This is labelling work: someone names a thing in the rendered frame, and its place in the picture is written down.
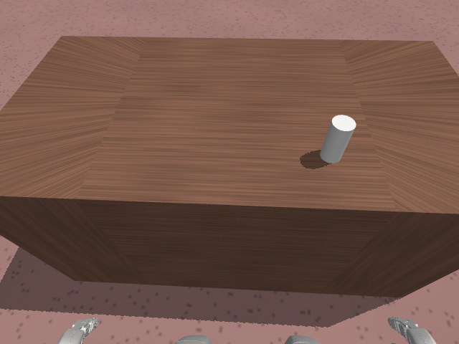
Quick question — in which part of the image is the left robot hand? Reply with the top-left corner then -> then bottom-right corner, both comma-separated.
57,317 -> 99,344

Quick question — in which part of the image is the can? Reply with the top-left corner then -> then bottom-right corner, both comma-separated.
320,115 -> 356,163

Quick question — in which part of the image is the right robot hand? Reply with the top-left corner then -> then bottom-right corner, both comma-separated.
388,317 -> 437,344

